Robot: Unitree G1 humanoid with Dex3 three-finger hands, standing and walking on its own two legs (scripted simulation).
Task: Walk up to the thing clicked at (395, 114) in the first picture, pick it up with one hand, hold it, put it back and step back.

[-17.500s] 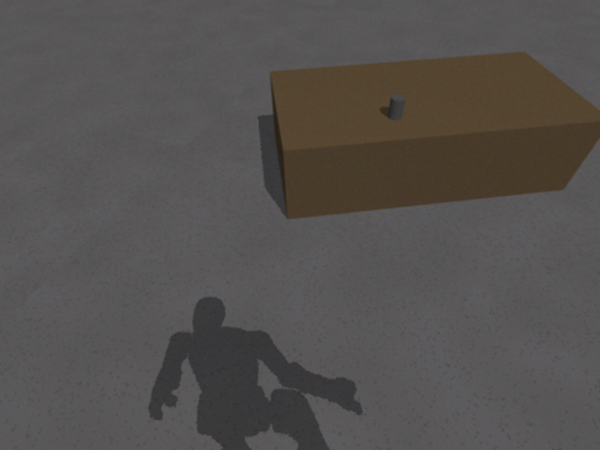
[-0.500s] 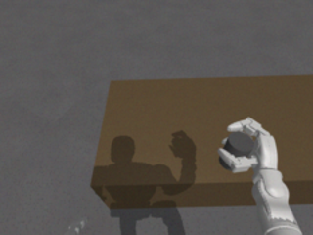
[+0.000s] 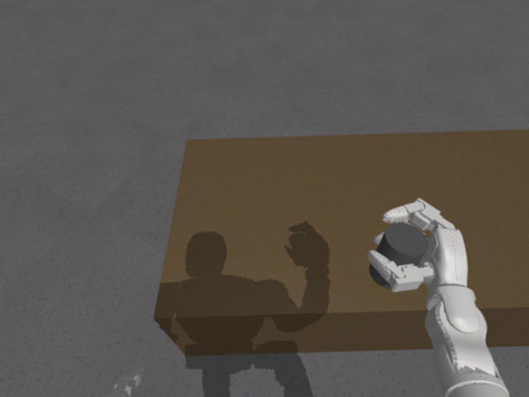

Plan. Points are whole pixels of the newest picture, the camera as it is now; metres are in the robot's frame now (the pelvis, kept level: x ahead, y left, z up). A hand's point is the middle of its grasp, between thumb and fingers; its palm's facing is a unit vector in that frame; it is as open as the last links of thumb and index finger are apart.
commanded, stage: hold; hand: right
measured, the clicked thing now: (396, 257) +0.33 -0.17 +0.03
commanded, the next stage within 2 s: crouch in 1.50 s
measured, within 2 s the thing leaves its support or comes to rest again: neither
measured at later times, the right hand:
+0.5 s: hand (397, 252) +0.32 -0.17 +0.05, palm faces +0.11 +0.99 -0.02, open 8.5 cm
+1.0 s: hand (399, 255) +0.32 -0.17 +0.05, palm faces +0.10 +0.99 -0.01, open 8.5 cm
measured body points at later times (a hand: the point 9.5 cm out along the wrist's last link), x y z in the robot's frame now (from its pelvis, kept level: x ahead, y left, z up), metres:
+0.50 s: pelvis +0.00 +0.00 +0.00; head +0.04 +0.00 +0.45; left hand +0.13 +0.25 -0.11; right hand +0.31 -0.22 +0.05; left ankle -0.02 +0.13 -0.71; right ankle +0.02 -0.13 -0.71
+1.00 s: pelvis -0.01 +0.00 +0.00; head +0.03 +0.00 +0.45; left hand +0.12 +0.25 -0.11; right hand +0.31 -0.22 +0.05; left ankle -0.02 +0.13 -0.71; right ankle +0.02 -0.13 -0.71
